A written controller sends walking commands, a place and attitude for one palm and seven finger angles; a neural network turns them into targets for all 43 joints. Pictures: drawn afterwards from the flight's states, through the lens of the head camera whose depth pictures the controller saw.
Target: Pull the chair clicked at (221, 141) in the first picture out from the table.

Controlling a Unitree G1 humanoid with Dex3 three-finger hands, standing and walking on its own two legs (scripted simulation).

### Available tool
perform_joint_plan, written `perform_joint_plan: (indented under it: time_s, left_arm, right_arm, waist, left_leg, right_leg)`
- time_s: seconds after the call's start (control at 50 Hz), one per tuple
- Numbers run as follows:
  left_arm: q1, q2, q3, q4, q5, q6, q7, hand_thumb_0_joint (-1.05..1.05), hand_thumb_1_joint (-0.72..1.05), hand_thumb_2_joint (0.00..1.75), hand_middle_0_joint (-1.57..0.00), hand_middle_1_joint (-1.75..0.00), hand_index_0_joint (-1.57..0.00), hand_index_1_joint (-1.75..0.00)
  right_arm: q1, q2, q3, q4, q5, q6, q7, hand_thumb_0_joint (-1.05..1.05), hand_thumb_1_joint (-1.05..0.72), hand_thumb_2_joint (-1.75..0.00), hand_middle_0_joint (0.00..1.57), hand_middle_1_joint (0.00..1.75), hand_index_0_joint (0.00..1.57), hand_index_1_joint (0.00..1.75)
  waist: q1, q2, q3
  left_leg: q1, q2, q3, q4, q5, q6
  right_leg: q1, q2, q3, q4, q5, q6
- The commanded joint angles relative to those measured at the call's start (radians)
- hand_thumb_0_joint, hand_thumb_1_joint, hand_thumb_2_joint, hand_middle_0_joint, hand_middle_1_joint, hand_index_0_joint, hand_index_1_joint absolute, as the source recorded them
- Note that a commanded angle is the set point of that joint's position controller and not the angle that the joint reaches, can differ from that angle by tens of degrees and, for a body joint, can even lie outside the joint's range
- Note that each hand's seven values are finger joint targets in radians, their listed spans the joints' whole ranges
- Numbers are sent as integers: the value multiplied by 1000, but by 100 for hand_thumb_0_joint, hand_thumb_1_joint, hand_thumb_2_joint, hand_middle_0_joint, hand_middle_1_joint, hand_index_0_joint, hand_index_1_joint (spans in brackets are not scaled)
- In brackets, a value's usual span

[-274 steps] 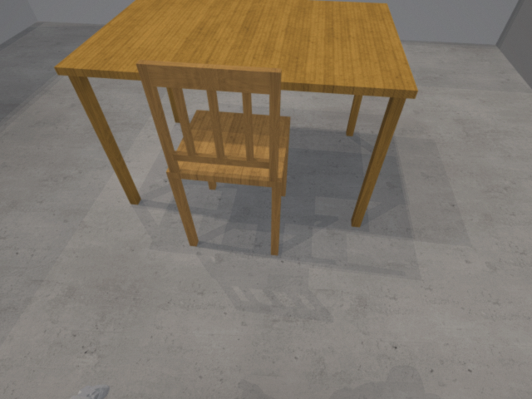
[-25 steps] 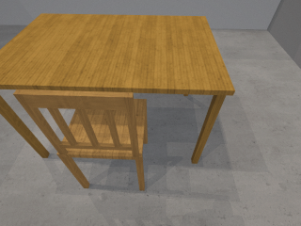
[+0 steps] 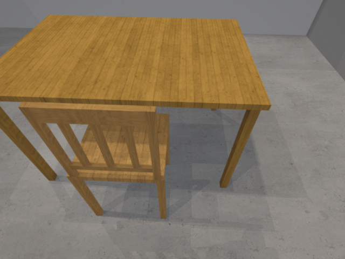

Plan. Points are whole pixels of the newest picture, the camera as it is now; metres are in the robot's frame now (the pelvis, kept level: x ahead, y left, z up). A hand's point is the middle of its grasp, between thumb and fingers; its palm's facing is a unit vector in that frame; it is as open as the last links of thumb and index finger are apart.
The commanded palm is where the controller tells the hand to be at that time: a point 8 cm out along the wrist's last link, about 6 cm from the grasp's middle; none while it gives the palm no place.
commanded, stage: raise the hand toward the chair's back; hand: left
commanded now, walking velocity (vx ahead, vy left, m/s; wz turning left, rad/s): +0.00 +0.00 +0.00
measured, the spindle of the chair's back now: (103, 146) +0.47 +0.27 -0.10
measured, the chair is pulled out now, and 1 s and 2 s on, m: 0.00 0.00 0.00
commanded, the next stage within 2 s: none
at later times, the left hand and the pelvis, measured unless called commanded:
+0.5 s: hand out of the picture +0.13 +0.16 -0.07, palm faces -0.01 -1.00 +0.05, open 9.2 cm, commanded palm +0.11 +0.23 -0.07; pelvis -0.06 +0.00 -0.09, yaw +3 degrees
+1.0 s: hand (88, 251) +0.15 +0.20 -0.05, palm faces +0.01 -1.00 -0.05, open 13.6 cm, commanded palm +0.12 +0.26 -0.05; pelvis -0.08 +0.02 -0.10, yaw +3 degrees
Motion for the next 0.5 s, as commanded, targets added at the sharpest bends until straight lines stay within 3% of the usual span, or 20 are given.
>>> perform_joint_plan:
  time_s: [0.0, 0.04, 0.06, 0.08, 0.1, 0.12, 0.14, 0.16, 0.18, 0.2, 0.22, 0.24, 0.26, 0.28, 0.3, 0.32, 0.34, 0.4, 0.44, 0.48]
  left_arm:
    - [83, 107, 24, -21, 4, -10, 5, 0, 90, 90, -20, -30, -20, -30]
    - [82, 109, 24, -19, 3, -12, 5, 0, 90, 90, -20, -30, -20, -30]
    - [140, 118, 23, 7, 16, -31, 43, 0, 90, 90, -20, -30, -20, -30]
    - [-611, 297, 55, -1519, -197, -246, 11, 0, 88, 89, -20, -30, -20, -30]
    - [-493, 369, 139, -1468, -147, -231, 68, 0, 85, 88, -20, -29, -20, -29]
    - [37, 72, -17, -1142, -123, -101, 62, 0, 83, 87, -19, -29, -19, -29]
    - [63, -59, -95, -1081, -168, -62, 49, 0, 81, 86, -19, -29, -19, -29]
    - [-58, -8, -58, -1160, -180, -107, 33, 0, 78, 85, -19, -28, -19, -28]
    - [-43, 41, -7, -1111, -175, -158, 14, 0, 76, 84, -19, -28, -19, -28]
    - [3, 12, 5, -1016, -170, -208, -16, 0, 74, 83, -18, -27, -18, -27]
    - [78, -25, 17, -908, -179, -277, -59, 0, 71, 82, -18, -27, -18, -27]
    - [175, -56, 20, -866, -200, -353, -119, 0, 69, 81, -18, -27, -18, -27]
    - [251, -41, 56, -856, -224, -430, -182, 0, 67, 80, -18, -26, -18, -26]
    - [287, -20, 84, -863, -246, -506, -250, 0, 64, 79, -17, -26, -17, -26]
    - [302, 35, 145, -834, -250, -568, -320, 0, 62, 78, -17, -26, -17, -26]
    - [266, 55, 149, -859, -251, -611, -374, 0, 60, 77, -17, -25, -17, -25]
    - [246, 103, 205, -868, -251, -612, -385, 0, 57, 76, -17, -25, -17, -25]
    - [130, 145, 213, -1045, -258, -528, -359, 0, 50, 73, -16, -24, -16, -24]
    - [21, 135, 184, -1239, -255, -523, -303, 0, 46, 71, -16, -23, -16, -23]
    - [-38, 132, 159, -1397, -240, -556, -250, 0, 41, 69, -15, -22, -15, -22]
  right_arm:
    - [55, -82, -18, -21, 0, -17, -6, 0, -90, -90, 20, 30, 20, 30]
    - [56, -89, -18, -21, 0, -19, -6, 0, -90, -90, 20, 30, 20, 30]
    - [-48, -123, -27, -104, 8, -22, 6, 0, -90, -90, 20, 30, 20, 30]
    - [2, -289, -38, -442, 56, -168, -40, 0, -90, -90, 20, 30, 20, 30]
    - [-95, -203, -15, -410, 52, -242, -84, 0, -90, -90, 20, 30, 20, 30]
    - [-32, -182, -44, -424, 33, -295, -65, 0, -90, -90, 20, 30, 20, 30]
    - [-32, -189, -30, -403, 64, -308, -59, 0, -90, -90, 20, 30, 20, 30]
    - [-50, -225, -50, -458, 62, -319, -58, 0, -90, -90, 20, 30, 20, 30]
    - [-37, -242, -66, -464, 43, -326, -59, 0, -90, -90, 20, 30, 20, 30]
    - [-39, -239, -72, -492, 32, -330, -50, 0, -90, -90, 20, 30, 20, 30]
    - [-55, -230, -78, -511, 22, -333, -39, 0, -90, -90, 20, 30, 20, 30]
    - [-82, -223, -86, -541, 15, -340, -24, 0, -90, -90, 20, 30, 20, 30]
    - [-106, -222, -93, -569, 12, -340, -7, 0, -90, -90, 20, 30, 20, 30]
    - [-127, -223, -98, -601, 14, -336, 10, 0, -90, -90, 20, 30, 20, 30]
    - [-130, -224, -106, -623, 21, -327, 30, 0, -90, -90, 20, 30, 20, 30]
    - [-147, -227, -108, -662, 22, -319, 41, 0, -90, -90, 20, 30, 20, 30]
    - [-152, -226, -118, -694, 25, -303, 45, 0, -90, -90, 20, 30, 20, 30]
    - [-179, -221, -108, -791, 34, -248, 32, 0, -90, -90, 20, 30, 20, 30]
    - [-168, -208, -100, -833, 34, -239, 21, 0, -90, -90, 20, 30, 20, 30]
    - [-129, -196, -92, -829, 26, -238, 5, 0, -90, -90, 20, 30, 20, 30]
  waist:
    - [-1, -8, 40]
    - [-2, 3, 21]
    - [26, -29, 95]
    - [-105, 132, -388]
    - [-31, 216, -330]
    - [-11, 210, -284]
    - [-39, 104, -185]
    - [-63, 13, -98]
    - [-88, -109, -92]
    - [-82, -173, -61]
    - [-53, -258, -64]
    - [-6, -283, -88]
    - [36, -281, -140]
    - [53, -259, -177]
    - [77, -158, -211]
    - [72, -91, -248]
    - [80, -84, -295]
    - [76, -29, -303]
    - [42, 44, -343]
    - [9, 89, -376]
  left_leg:
    - [36, 68, -63, -42, 223, 46]
    - [45, 68, -65, -39, 234, 46]
    - [-95, 70, -18, 217, 241, 18]
    - [171, -39, -40, 46, 350, 69]
    - [220, -11, -19, 68, 400, 70]
    - [172, 20, -47, 45, 522, 75]
    - [77, 2, -74, 102, 458, 69]
    - [-15, -15, -88, 144, 315, 68]
    - [-84, -30, -85, 197, 206, 68]
    - [-184, -48, -88, 247, 135, 62]
    - [-288, -48, -91, 299, 77, 46]
    - [-382, -52, -88, 343, 39, 36]
    - [-457, -55, -85, 383, 23, 27]
    - [-511, -60, -77, 427, 21, 20]
    - [-541, -66, -71, 472, 47, 10]
    - [-575, -73, -56, 519, 46, 12]
    - [-598, -77, -41, 549, 38, 20]
    - [-651, -78, -32, 581, -73, 36]
    - [-626, -62, -49, 601, -118, 50]
    - [-580, -46, -74, 626, -86, 59]
  right_leg:
    - [-84, -108, 74, -73, 335, -5]
    - [-78, -110, 77, -68, 345, -6]
    - [-126, -181, 151, -81, 759, 44]
    - [-20, -85, 57, 43, 645, 2]
    - [-97, -37, 49, 79, 447, 1]
    - [-143, -22, -19, 118, 310, 0]
    - [-198, -29, -62, 111, 291, 17]
    - [-269, -30, -65, 112, 284, 30]
    - [-362, -24, -75, 128, 227, 38]
    - [-430, -18, -84, 165, 171, 38]
    - [-500, -16, -86, 222, 107, 37]
    - [-527, -18, -75, 282, 84, 34]
    - [-522, -20, -60, 340, 81, 26]
    - [-516, -25, -41, 392, 111, 20]
    - [-505, -35, -15, 453, 168, 2]
    - [-522, -41, 0, 499, 184, -2]
    - [-528, -40, 8, 525, 163, -2]
    - [-591, -31, 39, 518, -37, 2]
    - [-657, -22, 33, 524, -113, 3]
    - [-683, -12, 25, 541, -71, -1]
